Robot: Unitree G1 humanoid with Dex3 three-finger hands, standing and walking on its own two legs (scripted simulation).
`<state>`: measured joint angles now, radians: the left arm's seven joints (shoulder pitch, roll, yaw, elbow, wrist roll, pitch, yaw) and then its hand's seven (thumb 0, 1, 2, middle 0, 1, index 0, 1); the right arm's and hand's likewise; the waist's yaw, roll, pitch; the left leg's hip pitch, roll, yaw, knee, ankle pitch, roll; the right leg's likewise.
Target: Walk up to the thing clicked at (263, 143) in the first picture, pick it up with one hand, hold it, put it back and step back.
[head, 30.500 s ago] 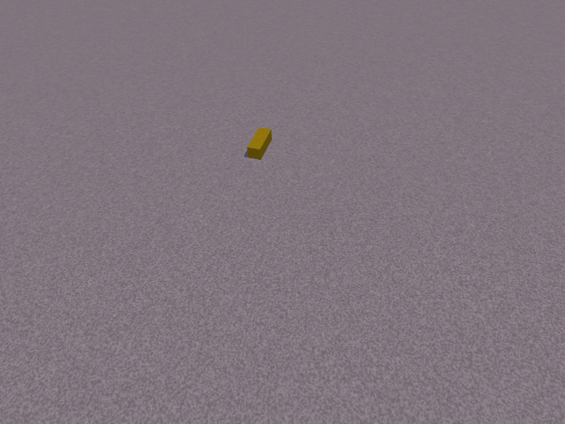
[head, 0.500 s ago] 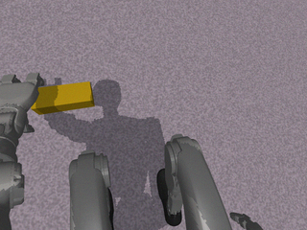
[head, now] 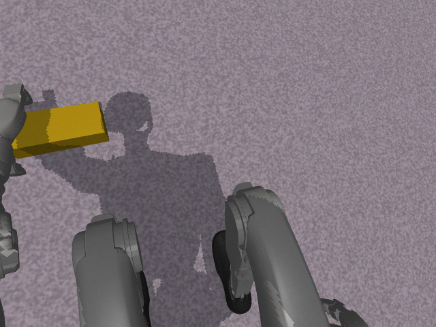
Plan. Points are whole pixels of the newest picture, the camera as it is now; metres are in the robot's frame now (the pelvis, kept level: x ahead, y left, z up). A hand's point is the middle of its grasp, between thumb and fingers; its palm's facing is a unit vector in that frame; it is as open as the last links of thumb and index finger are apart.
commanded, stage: rise first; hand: left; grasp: from above
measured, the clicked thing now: (58, 130) +0.54 +0.26 -0.31
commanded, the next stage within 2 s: approach in 2.00 s
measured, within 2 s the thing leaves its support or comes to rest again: neither
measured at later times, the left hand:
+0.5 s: hand (15, 138) +0.48 +0.30 -0.19, palm faces -0.45 -0.05 -0.89, open 14.0 cm
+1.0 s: hand (18, 137) +0.49 +0.30 -0.20, palm faces -0.46 -0.05 -0.89, open 14.0 cm
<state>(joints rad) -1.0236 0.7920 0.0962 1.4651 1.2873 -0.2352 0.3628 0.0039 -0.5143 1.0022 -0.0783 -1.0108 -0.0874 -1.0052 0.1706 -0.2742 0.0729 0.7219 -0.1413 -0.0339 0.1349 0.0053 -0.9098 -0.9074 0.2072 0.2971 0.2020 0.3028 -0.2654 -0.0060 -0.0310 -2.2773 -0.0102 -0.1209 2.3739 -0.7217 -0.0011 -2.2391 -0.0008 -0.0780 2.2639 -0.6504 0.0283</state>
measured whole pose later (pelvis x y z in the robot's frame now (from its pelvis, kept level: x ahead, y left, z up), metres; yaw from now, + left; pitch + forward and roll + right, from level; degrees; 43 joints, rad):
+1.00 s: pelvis +0.00 +0.00 -0.02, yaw -2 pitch +34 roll -10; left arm -1.07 0.89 0.09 1.52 1.29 -0.24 0.36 0.00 -0.52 1.01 -0.09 -1.03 -0.09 -1.03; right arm 0.18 -0.29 0.15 0.68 -0.15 -0.04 0.16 0.00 -0.91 -0.91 0.21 0.30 0.20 0.30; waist -0.32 -0.03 0.03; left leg -2.33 -0.01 -0.15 2.45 -0.71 0.01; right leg -2.27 0.01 -0.11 2.31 -0.63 0.04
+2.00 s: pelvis -0.01 +0.01 -0.02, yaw -2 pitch +34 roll -11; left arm -1.07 0.88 0.07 1.50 1.29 -0.23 0.36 0.00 -0.51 1.00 -0.10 -1.02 -0.10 -1.03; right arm 0.20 -0.30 0.16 0.67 -0.15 -0.04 0.16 0.00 -0.91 -0.90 0.21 0.30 0.20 0.30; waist -0.32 -0.02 0.01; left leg -2.34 -0.02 -0.16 2.45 -0.70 0.01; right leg -2.27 0.00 -0.11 2.30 -0.63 0.04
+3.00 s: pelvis -0.01 +0.00 -0.02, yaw -3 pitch +33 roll -11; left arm -1.15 0.87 0.00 1.50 1.27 -0.21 0.32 0.00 -0.52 1.10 -0.10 -1.07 -0.10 -1.08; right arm 0.20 -0.32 0.18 0.64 -0.16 -0.04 0.13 0.00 -0.90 -0.89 0.21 0.30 0.20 0.30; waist -0.34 -0.04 0.04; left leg -2.35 -0.02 -0.17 2.46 -0.70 0.00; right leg -2.28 0.00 -0.12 2.30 -0.62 0.04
